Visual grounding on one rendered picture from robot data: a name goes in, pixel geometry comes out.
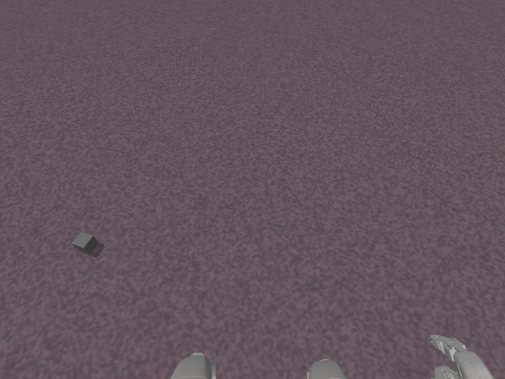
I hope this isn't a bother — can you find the right robot hand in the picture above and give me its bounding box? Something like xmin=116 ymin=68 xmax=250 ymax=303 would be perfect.
xmin=429 ymin=335 xmax=495 ymax=379

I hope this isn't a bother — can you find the cube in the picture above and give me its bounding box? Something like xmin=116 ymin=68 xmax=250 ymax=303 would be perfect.
xmin=72 ymin=232 xmax=99 ymax=254

